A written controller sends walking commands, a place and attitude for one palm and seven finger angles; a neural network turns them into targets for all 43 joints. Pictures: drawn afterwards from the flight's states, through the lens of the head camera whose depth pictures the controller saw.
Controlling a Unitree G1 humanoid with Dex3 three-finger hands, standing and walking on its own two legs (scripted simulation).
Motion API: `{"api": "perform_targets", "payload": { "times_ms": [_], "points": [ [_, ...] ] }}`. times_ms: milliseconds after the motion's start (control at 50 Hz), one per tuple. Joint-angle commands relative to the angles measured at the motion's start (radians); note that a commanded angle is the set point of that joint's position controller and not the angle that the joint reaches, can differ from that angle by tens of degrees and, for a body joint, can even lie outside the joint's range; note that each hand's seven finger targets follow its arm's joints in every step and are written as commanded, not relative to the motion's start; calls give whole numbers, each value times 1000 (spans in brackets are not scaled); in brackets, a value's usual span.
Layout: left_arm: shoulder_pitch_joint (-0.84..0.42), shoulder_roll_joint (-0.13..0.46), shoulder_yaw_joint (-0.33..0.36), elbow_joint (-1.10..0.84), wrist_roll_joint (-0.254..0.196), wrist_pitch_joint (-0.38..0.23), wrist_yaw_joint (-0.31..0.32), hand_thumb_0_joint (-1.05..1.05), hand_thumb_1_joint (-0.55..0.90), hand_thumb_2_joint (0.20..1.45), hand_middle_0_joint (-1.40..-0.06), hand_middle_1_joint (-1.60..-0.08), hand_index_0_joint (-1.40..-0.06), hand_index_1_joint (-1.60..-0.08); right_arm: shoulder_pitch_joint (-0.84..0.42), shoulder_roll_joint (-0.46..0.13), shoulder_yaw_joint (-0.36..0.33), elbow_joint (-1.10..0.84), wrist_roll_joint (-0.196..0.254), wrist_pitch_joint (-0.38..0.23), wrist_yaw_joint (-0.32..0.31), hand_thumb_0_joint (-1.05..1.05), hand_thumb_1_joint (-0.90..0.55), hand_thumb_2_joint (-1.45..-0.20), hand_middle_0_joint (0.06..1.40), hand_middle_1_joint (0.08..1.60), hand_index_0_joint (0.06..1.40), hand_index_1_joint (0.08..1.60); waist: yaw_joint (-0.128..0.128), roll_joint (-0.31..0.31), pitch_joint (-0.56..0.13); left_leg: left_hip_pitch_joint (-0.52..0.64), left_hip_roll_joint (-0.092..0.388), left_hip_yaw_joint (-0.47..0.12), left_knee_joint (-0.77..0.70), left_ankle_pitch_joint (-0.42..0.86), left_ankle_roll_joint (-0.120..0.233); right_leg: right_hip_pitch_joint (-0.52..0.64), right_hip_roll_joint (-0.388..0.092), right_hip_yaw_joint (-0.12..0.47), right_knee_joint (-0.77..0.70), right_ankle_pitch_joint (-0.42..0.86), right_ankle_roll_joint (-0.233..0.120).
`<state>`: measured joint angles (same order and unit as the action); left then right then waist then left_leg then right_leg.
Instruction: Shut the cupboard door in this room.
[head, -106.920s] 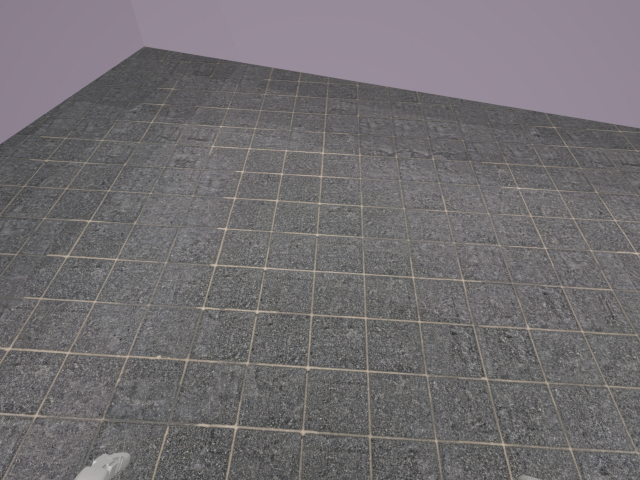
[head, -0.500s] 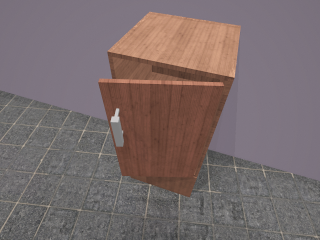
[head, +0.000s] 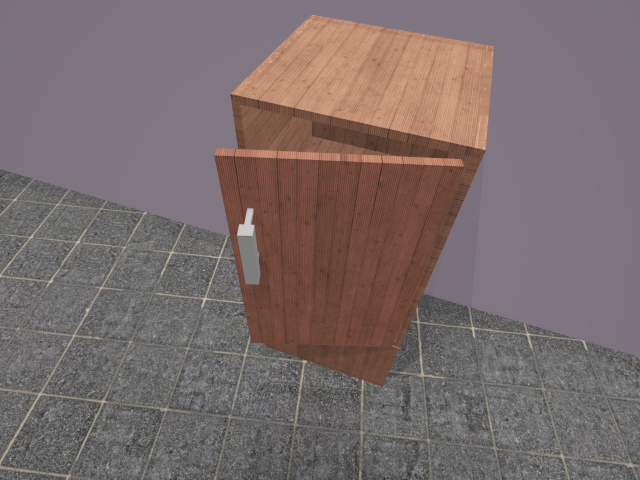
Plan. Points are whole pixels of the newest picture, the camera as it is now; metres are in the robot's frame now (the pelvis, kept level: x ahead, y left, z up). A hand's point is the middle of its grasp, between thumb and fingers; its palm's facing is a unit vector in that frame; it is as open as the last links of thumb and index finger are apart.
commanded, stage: look again from close up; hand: left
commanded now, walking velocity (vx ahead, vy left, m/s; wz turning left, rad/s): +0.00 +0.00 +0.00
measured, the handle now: (251, 246) +0.48 +0.15 -0.04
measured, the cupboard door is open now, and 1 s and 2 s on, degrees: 18 18 18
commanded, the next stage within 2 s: raise the hand and make a fist in 0.52 s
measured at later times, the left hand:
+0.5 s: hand out of the picture +0.01 +0.17 -0.18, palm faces +0.02 -0.98 -0.17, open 7.3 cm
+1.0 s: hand (227, 441) +0.18 +0.13 -0.06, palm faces +0.02 -1.00 +0.04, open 6.3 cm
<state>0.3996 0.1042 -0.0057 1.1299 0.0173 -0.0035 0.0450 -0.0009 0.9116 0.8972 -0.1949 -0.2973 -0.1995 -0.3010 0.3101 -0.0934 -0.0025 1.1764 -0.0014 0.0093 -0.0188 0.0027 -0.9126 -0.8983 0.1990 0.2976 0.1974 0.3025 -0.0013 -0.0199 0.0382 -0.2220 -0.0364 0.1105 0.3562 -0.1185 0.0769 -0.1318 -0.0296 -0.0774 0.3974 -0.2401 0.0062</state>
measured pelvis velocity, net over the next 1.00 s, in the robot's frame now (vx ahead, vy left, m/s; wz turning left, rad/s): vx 0.00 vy -0.04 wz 0.05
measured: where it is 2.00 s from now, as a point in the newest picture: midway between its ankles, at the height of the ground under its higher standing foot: outside the picture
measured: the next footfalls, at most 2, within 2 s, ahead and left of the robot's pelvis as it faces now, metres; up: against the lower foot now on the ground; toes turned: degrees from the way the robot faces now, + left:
none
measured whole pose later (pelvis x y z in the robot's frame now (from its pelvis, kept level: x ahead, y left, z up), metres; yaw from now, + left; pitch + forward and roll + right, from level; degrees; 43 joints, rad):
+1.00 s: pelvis +0.00 -0.04 -0.08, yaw +3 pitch +11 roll +1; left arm 0.42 0.16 0.10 0.20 -0.23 -0.58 -0.30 0.00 0.92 0.90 -0.37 -0.49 -0.38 -0.50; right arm 0.18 -0.24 -0.06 0.59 0.02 -0.26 0.03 0.01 -0.91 -0.90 0.20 0.30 0.20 0.30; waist -0.01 -0.07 -0.15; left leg -0.83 0.00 0.06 1.06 -0.42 0.03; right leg -0.77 0.02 -0.08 1.10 -0.52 -0.08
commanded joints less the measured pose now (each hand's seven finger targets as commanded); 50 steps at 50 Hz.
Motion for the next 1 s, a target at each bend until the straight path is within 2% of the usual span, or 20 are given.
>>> {"api": "perform_targets", "payload": {
  "times_ms": [0, 20, 40, 100, 240, 540, 580, 600, 620, 640, 660, 680, 720, 740, 760, 780, 840, 900, 940, 980],
  "points": [
    [74, 104, -9, -12, 28, -43, 30, 0, 900, 900, -200, -300, -200, -300, -28, -155, -4, -119, -14, -36, 3, 0, -900, -900, 200, 300, 200, 300, 22, -6, 115, -89, 148, -159, 86, 0, -59, -119, -97, 90, -68, 101, -40],
    [43, 136, 8, -54, 7, -41, 24, 0, 900, 900, -200, -300, -200, -300, 24, -119, -11, -141, -11, -25, 9, 0, -900, -900, 200, 300, 200, 300, -29, -23, 36, -25, 117, -152, 86, -190, -59, -177, -122, 121, -95, -191, -60],
    [15, 127, 15, -72, 8, -35, 17, 0, 900, 900, -200, -300, -200, -300, 51, -125, -19, -129, -17, -18, 8, 0, -900, -900, 200, 300, 200, 300, -44, 61, 60, -42, 111, -160, 76, -245, -49, -218, -105, 113, -68, -284, -69],
    [52, 107, 9, -68, 3, -39, 9, 0, 900, 900, -200, -300, -200, -300, 64, -117, -6, -141, -16, -26, 7, 0, -900, -900, 200, 300, 200, 300, -26, 115, -16, -65, 119, -197, 40, -241, -26, -141, -70, 84, 6, -181, -77],
    [51, 86, 3, -69, 5, -22, 5, 0, 900, 900, -200, -300, -200, -300, 43, -149, -6, -156, -12, -32, 3, 0, -900, -900, 200, 300, 200, 300, 3, 11, 88, -142, 147, -248, -69, -308, -4, -124, -48, 62, 35, -119, -58],
    [7, 133, 3, -76, -2, -24, 2, 0, 900, 900, -200, -300, -200, -300, 21, -158, 4, -120, -9, -47, -1, 0, -900, -900, 200, 300, 200, 300, 3, 19, -8, 22, 137, -162, 2, 16, -14, -70, -88, 91, -16, 46, -44],
    [2, 132, 4, -74, -1, -23, 3, 0, 900, 900, -200, -300, -200, -300, 21, -157, 4, -113, -7, -49, -4, 0, -900, -900, 200, 300, 200, 300, 4, 21, -9, 25, 140, -155, 13, 60, -13, -56, -88, 89, -15, 75, -42],
    [12, 148, -1, -61, 13, -31, 37, 0, 900, 900, -200, -300, -200, -300, -26, -197, 3, -177, -4, -44, -2, 0, -900, -900, 200, 300, 200, 300, 6, -12, 60, -22, 167, -178, 147, 200, -38, -124, -91, 116, -30, 153, -37],
    [-817, 661, 357, -1749, -122, -288, 52, 0, 900, 900, -200, -300, -200, -300, 51, -409, -58, -494, 21, -225, -66, 0, -900, -900, 200, 300, 200, 300, -182, 116, -301, 348, 118, -215, 130, 231, -55, -240, 20, -11, 134, 212, -20],
    [-142, 222, 4, -1484, -136, -220, 51, 0, 900, 900, -218, -320, -218, -320, -30, -264, 24, -471, 59, -316, -75, 0, -900, -900, 200, 300, 200, 300, -30, 428, -470, 451, 150, -250, 94, 278, -116, -260, 49, -14, 262, -26, -40],
    [-141, 213, 45, -1430, -161, -166, 94, 0, 900, 900, -237, -340, -237, -340, -42, -276, 5, -421, 44, -352, -77, 0, -900, -900, 200, 300, 200, 300, -10, 394, -418, 357, 148, -258, 9, 280, -170, -251, 59, -5, 300, -102, -44],
    [131, -34, -90, -1084, -156, -40, 94, 0, 900, 900, -255, -360, -255, -360, -55, -228, 6, -370, 49, -356, -46, 0, -900, -900, 200, 300, 200, 300, -27, 289, -242, 208, 140, -285, -40, 126, -156, -360, 32, 4, 326, -156, -31],
    [-24, 6, -98, -1271, -162, -91, 81, 0, 900, 900, -292, -400, -292, -400, -68, -274, -30, -499, 47, -380, -15, 0, -900, -900, 200, 300, 200, 300, -50, 191, -63, -13, 103, -264, 41, -195, -112, -353, 22, -6, 230, -110, -42],
    [-27, 32, -58, -1169, -155, -138, 63, 0, 900, 900, -310, -420, -310, -420, -86, -288, -35, -515, 40, -391, -11, 0, -900, -900, 200, 300, 200, 300, -69, 59, 9, -121, 76, -249, 111, -295, -93, -395, 21, -14, 181, -112, -38],
    [116, 31, -21, -1031, -159, -177, 33, 0, 900, 900, -328, -440, -328, -440, -81, -288, -50, -539, 39, -389, -2, 0, -900, -900, 200, 300, 200, 300, -50, -64, 33, -203, 50, -226, 177, -301, -88, -432, 23, -14, 158, -170, -42],
    [175, 8, -13, -949, -175, -241, -8, 0, 900, 900, -347, -460, -347, -460, -91, -282, -51, -565, 31, -384, 7, 0, -900, -900, 200, 300, 200, 300, -34, -214, 20, -283, 38, -205, 261, -292, -83, -491, 24, -19, 194, -243, -39],
    [300, 46, 91, -921, -258, -487, -200, 0, 900, 900, -402, -520, -402, -520, -156, -281, -85, -628, 8, -361, 23, 0, -900, -900, 200, 300, 200, 300, 43, -427, -81, -502, 15, -141, 466, -254, -94, -563, 19, 41, 325, -293, -32],
    [265, 182, 239, -905, -286, -646, -363, 0, 900, 900, -457, -580, -457, -580, -197, -277, -106, -704, 21, -327, 38, 0, -900, -900, 200, 300, 200, 300, 80, -195, -182, -634, -2, -109, 613, -237, -100, -556, -13, 149, 480, -172, -42],
    [208, 242, 277, -1021, -283, -649, -375, 0, 900, 900, -493, -620, -493, -620, -224, -271, -101, -766, 19, -303, 38, 0, -900, -900, 200, 300, 200, 300, 106, 49, -248, -644, -10, -90, 648, -246, -85, -593, -1, 166, 535, -221, -58],
    [107, 283, 291, -1199, -299, -637, -351, 0, 900, 900, -530, -660, -530, -660, -232, -272, -98, -812, 20, -288, 34, 0, -900, -900, 200, 300, 200, 300, 99, 184, -317, -619, 1, -105, 670, -269, -71, -630, 11, 188, 546, -288, -64]
  ]
}}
